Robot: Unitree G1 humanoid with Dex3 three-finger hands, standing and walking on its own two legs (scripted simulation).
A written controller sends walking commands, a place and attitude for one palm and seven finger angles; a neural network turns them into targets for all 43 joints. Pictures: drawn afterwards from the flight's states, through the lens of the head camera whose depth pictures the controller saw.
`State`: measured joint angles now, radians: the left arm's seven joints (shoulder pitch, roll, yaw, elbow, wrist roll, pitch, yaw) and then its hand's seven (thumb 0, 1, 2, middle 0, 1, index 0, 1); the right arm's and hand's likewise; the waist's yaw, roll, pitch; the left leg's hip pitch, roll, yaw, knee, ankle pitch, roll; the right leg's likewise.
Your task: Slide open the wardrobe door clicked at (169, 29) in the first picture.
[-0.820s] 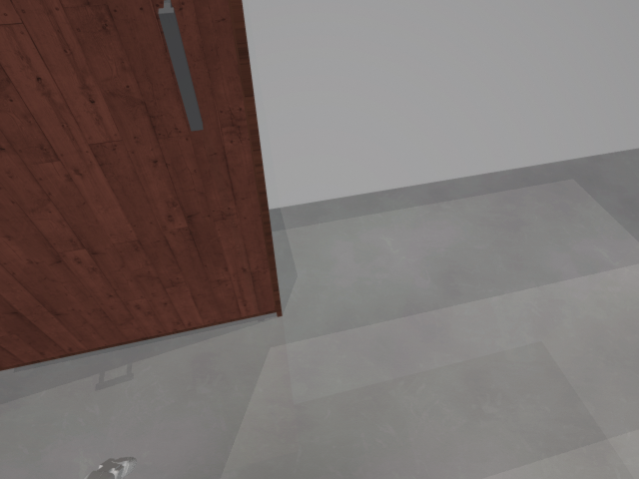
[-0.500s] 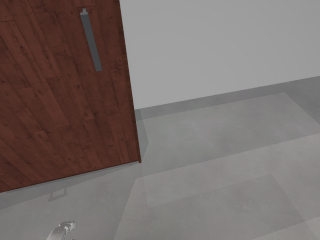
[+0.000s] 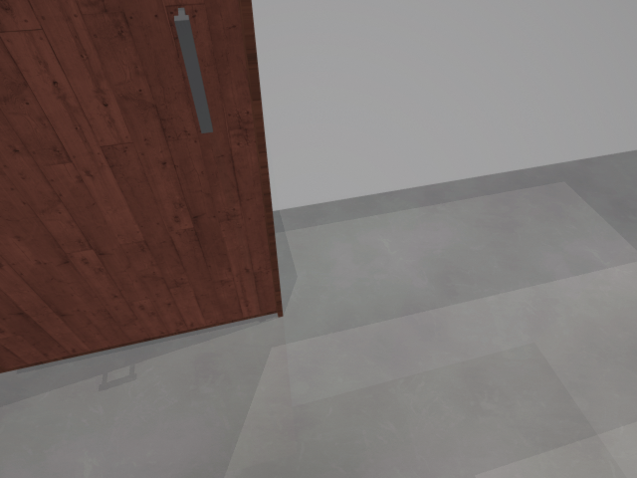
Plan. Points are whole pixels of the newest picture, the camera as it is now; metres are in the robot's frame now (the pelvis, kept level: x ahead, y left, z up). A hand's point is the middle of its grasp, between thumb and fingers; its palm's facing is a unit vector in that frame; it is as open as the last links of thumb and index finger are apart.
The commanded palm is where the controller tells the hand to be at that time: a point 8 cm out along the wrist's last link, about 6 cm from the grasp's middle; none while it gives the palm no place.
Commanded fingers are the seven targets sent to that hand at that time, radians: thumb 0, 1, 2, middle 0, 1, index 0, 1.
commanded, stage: stand and wait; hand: right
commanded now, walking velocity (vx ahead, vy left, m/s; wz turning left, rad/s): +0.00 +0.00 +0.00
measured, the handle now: (195, 73) +0.70 +0.26 +0.16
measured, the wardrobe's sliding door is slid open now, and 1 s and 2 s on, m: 0.00 0.00 0.00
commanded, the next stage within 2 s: look at it before walking up in 0.06 s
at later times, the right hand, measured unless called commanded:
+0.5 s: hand out of the picture +0.07 -0.24 -0.16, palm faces -0.04 +0.94 -0.33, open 7.4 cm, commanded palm none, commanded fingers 0.00 -0.90 -0.90 0.20 0.30 0.20 0.30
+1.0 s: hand out of the picture +0.07 -0.22 -0.17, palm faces -0.09 +0.95 -0.30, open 7.4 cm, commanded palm none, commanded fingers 0.00 -0.90 -0.90 0.20 0.30 0.20 0.30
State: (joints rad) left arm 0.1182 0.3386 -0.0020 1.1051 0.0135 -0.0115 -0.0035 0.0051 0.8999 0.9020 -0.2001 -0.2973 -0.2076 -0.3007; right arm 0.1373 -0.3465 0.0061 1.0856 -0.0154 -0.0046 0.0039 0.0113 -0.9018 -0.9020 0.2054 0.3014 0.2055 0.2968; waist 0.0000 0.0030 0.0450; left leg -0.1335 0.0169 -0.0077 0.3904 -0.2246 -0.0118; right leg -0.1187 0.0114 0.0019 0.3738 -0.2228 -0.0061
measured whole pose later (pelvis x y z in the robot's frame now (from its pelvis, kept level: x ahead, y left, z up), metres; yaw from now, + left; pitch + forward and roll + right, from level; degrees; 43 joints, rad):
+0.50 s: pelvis +0.00 +0.01 +0.00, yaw +0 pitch -2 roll +0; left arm 0.12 0.33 0.00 1.11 0.01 -0.02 0.00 0.00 0.90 0.90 -0.20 -0.30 -0.21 -0.30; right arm 0.13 -0.34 0.01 1.09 -0.02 -0.01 0.01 0.01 -0.90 -0.90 0.21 0.30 0.21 0.30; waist 0.00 0.00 0.04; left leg -0.14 0.00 -0.01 0.37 -0.21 0.00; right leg -0.12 0.00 0.00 0.35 -0.21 0.01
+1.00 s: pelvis +0.00 +0.01 -0.01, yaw +5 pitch -1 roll +0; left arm 0.12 0.27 0.01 1.04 0.02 0.00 0.02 0.00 0.90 0.90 -0.20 -0.30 -0.21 -0.30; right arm 0.18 -0.29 -0.01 1.03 -0.02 0.04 0.00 0.01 -0.90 -0.90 0.20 0.30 0.20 0.30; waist -0.01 0.01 0.06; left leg -0.22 -0.03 -0.08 0.49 -0.25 0.00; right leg -0.17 -0.03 -0.07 0.47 -0.28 0.01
